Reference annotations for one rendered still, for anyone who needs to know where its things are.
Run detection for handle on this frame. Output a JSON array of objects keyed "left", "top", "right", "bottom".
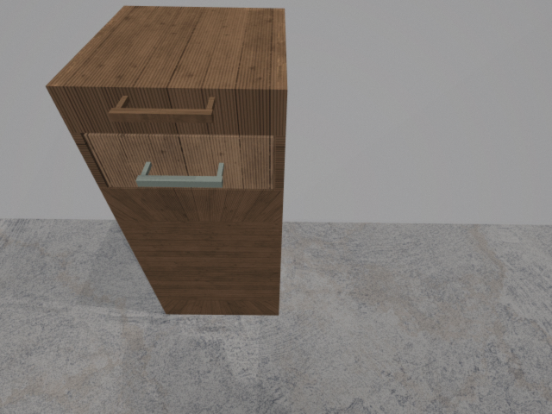
[
  {"left": 108, "top": 108, "right": 214, "bottom": 123},
  {"left": 136, "top": 162, "right": 224, "bottom": 188}
]

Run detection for cabinet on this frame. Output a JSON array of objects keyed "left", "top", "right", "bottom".
[{"left": 46, "top": 6, "right": 287, "bottom": 316}]

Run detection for drawer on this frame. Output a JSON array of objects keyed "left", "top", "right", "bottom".
[{"left": 84, "top": 133, "right": 274, "bottom": 189}]

